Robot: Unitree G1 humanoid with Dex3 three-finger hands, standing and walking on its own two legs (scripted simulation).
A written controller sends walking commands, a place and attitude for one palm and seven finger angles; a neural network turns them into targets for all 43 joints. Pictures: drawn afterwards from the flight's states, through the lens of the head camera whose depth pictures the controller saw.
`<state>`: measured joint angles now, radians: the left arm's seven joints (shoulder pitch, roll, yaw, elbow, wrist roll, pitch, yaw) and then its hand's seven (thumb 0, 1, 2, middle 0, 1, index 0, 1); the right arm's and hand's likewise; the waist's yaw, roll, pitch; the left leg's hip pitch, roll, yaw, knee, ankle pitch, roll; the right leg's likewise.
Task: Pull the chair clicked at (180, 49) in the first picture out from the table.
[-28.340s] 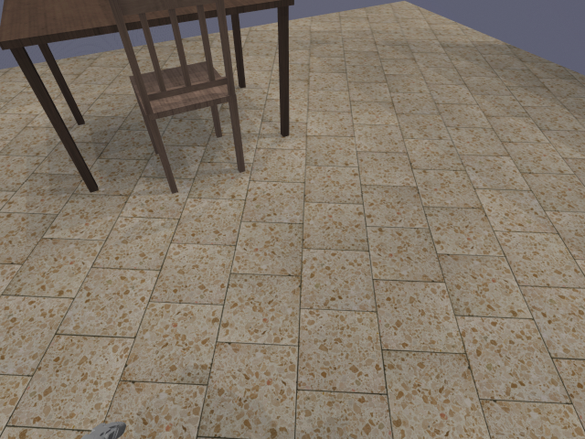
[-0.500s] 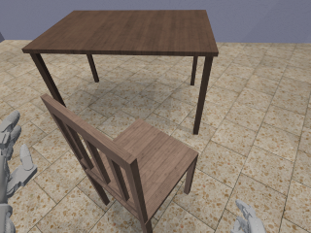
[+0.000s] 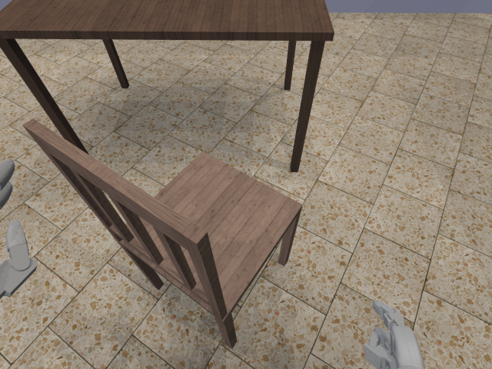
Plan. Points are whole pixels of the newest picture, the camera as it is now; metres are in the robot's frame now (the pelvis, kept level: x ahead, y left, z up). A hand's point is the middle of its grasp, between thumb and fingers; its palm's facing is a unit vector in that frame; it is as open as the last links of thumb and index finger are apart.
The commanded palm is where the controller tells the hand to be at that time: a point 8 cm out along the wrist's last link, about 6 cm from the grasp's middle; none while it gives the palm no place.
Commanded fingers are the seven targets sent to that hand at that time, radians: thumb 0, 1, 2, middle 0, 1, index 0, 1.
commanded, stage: step back with the hand held close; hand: left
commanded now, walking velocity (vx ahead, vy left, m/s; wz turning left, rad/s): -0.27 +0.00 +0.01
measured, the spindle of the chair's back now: (140, 232) +0.37 +0.25 -0.09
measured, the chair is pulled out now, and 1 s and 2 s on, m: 0.56 0.56 0.56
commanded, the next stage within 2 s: stop stepping back and stand still in 1.48 s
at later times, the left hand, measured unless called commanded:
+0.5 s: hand out of the picture +0.14 +0.26 +0.17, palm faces +0.46 -0.74 -0.48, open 7.4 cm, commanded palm +0.07 +0.30 +0.18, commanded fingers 0.00 0.90 0.90 -0.20 -0.30 -0.20 -0.30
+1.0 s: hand out of the picture +0.11 +0.26 +0.17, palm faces +0.47 -0.71 -0.53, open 7.4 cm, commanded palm +0.04 +0.29 +0.18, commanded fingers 0.00 0.90 0.90 -0.20 -0.30 -0.20 -0.30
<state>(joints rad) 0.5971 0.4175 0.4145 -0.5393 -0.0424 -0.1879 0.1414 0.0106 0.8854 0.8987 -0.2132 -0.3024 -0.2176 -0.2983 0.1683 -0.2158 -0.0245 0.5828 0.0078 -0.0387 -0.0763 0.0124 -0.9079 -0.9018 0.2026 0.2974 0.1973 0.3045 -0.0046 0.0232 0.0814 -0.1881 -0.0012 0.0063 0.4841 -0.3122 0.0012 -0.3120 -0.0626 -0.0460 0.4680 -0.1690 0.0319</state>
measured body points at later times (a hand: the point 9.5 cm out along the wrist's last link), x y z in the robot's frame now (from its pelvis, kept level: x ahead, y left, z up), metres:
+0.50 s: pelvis -0.06 -0.01 -0.01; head -0.03 +0.00 +0.44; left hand +0.11 +0.30 +0.19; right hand +0.11 -0.25 -0.09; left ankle -0.04 +0.12 -0.74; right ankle +0.04 -0.14 -0.74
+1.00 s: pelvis -0.08 -0.02 -0.02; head -0.04 +0.01 +0.43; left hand +0.08 +0.30 +0.20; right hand +0.10 -0.24 -0.10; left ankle -0.04 +0.12 -0.74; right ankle -0.05 -0.14 -0.74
